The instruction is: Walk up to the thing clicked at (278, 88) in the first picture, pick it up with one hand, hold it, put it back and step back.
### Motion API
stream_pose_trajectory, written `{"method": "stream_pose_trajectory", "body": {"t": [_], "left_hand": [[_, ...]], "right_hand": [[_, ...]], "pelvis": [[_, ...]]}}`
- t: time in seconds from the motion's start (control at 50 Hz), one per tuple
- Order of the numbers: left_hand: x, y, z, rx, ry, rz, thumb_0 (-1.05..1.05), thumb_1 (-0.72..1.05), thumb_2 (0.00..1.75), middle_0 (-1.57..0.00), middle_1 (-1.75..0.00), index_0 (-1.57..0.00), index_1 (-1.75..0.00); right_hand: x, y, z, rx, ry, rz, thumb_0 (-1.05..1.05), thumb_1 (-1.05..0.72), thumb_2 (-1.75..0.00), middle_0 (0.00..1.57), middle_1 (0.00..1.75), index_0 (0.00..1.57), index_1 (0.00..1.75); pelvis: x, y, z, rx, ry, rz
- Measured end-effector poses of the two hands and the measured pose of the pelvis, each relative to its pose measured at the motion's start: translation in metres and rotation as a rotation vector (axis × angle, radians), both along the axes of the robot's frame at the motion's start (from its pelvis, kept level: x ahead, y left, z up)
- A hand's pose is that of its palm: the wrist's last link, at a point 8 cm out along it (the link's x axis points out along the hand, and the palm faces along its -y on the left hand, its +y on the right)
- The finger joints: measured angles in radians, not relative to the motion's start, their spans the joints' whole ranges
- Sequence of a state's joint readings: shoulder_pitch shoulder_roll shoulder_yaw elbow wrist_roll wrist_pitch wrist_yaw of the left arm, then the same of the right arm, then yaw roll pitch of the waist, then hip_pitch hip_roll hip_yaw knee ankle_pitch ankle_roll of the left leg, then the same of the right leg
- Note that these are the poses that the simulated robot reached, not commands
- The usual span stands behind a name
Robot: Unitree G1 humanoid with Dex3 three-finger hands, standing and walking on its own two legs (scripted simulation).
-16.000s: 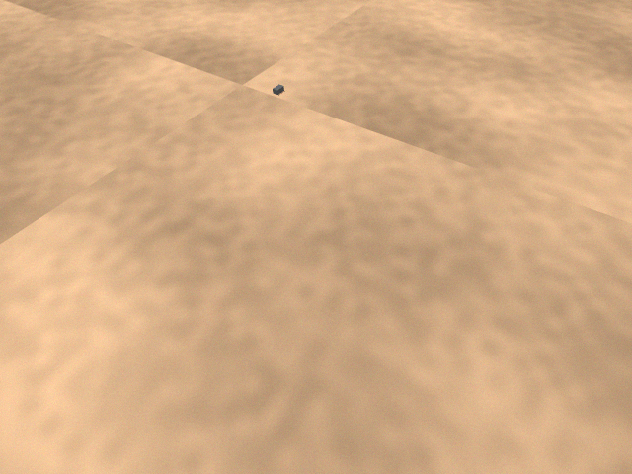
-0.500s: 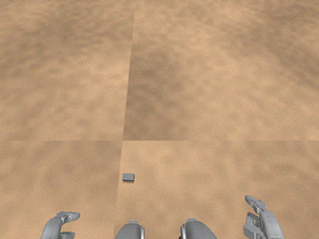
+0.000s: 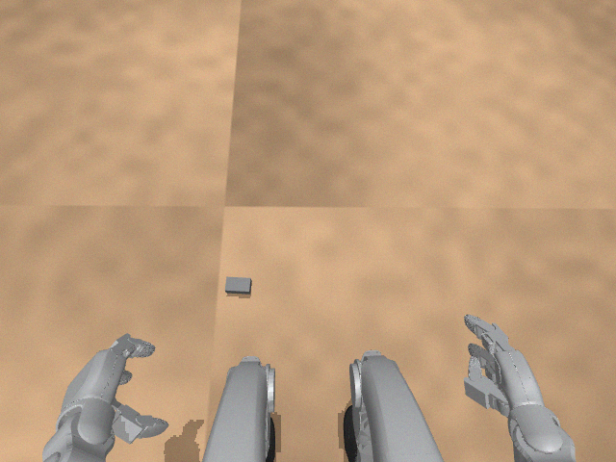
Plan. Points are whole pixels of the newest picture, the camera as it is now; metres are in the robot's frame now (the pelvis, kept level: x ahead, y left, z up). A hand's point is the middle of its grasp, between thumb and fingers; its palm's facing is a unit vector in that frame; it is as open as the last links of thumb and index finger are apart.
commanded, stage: rise first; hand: left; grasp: from above
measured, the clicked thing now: (238, 285) +0.48 +0.17 -0.57
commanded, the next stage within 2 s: none
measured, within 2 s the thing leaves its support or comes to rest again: neither
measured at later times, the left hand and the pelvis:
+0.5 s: hand (175, 328) +0.33 +0.26 -0.32, palm faces -0.50 -0.21 -0.84, open 11.8 cm; pelvis -0.07 -0.01 -0.18, yaw -2 degrees
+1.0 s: hand (191, 307) +0.39 +0.25 -0.39, palm faces -0.49 -0.01 -0.87, open 11.9 cm; pelvis -0.06 +0.01 -0.22, yaw -4 degrees
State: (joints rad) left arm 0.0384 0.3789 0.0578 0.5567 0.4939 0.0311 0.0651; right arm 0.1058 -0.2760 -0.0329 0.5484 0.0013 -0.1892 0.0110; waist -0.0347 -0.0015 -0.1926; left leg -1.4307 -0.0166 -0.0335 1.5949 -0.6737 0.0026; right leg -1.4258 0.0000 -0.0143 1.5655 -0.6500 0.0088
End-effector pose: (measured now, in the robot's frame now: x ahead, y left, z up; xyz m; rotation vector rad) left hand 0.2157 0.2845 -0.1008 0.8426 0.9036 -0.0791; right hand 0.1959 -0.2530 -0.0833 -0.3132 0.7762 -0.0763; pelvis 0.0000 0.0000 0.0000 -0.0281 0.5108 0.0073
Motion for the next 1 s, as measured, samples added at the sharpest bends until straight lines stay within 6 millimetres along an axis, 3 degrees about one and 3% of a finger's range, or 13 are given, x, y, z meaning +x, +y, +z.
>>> {"method": "stream_pose_trajectory", "body": {"t": [0.12,0.24,0.38,0.5,0.62,1.0], "left_hand": [[0.038,-0.005,-0.05,0.105,-0.087,-0.159,-0.01,-0.22,0.7,-0.43,-0.71,-0.41,-0.74],[0.07,-0.01,-0.097,0.198,-0.124,-0.288,-0.01,-0.2,0.69,-0.43,-0.72,-0.42,-0.73],[0.102,-0.014,-0.138,0.269,-0.155,-0.422,-0.01,-0.17,0.68,-0.43,-0.72,-0.43,-0.72],[0.125,-0.017,-0.165,0.305,-0.189,-0.522,0.0,-0.15,0.69,-0.42,-0.7,-0.43,-0.7],[0.145,-0.019,-0.187,0.343,-0.22,-0.594,0.0,-0.14,0.69,-0.41,-0.68,-0.42,-0.67],[0.181,-0.034,-0.237,0.406,-0.226,-0.746,0.0,-0.12,0.68,-0.42,-0.6,-0.42,-0.6]], "right_hand": [[-0.026,-0.016,-0.073,-0.002,0.082,-0.017,0.01,-0.92,-0.91,0.2,0.3,0.21,0.3],[-0.072,-0.025,-0.141,0.004,0.211,-0.04,0.01,-0.93,-0.91,0.2,0.3,0.21,0.3],[-0.134,-0.029,-0.193,0.0,0.354,-0.087,0.01,-0.94,-0.91,0.2,0.3,0.21,0.3],[-0.176,-0.032,-0.212,-0.031,0.446,-0.132,0.01,-0.93,-0.91,0.2,0.3,0.21,0.3],[-0.198,-0.031,-0.217,-0.065,0.52,-0.166,0.01,-0.91,-0.91,0.2,0.3,0.21,0.3],[-0.205,-0.021,-0.238,-0.073,0.617,-0.144,0.0,-0.9,-0.9,0.2,0.3,0.21,0.3]], "pelvis": [[-0.021,-0.005,-0.056,0.002,0.057,-0.005],[-0.042,-0.009,-0.105,0.001,0.085,-0.009],[-0.06,-0.011,-0.151,-0.006,0.084,-0.017],[-0.067,-0.008,-0.179,-0.024,0.074,-0.02],[-0.067,-0.001,-0.195,-0.049,0.08,-0.021],[-0.059,0.005,-0.223,-0.074,0.11,-0.024]]}}
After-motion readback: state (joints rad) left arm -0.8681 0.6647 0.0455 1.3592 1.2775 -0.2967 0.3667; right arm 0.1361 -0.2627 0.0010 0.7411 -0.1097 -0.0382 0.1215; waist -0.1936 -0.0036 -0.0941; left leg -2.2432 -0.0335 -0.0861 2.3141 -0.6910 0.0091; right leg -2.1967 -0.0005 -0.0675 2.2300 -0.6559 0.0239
